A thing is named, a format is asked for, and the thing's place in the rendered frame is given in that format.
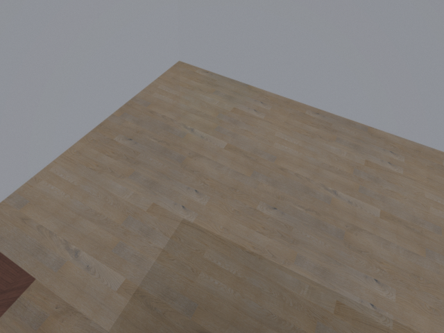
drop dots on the cabinet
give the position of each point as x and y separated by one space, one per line
13 282

